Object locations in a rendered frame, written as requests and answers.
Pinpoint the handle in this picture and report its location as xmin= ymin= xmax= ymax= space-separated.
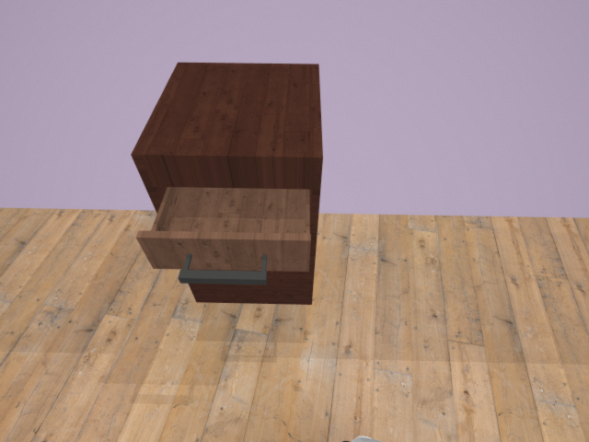
xmin=179 ymin=253 xmax=267 ymax=285

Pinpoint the cabinet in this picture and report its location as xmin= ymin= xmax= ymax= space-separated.
xmin=131 ymin=63 xmax=323 ymax=305

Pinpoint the drawer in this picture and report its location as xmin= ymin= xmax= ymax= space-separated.
xmin=136 ymin=187 xmax=311 ymax=272

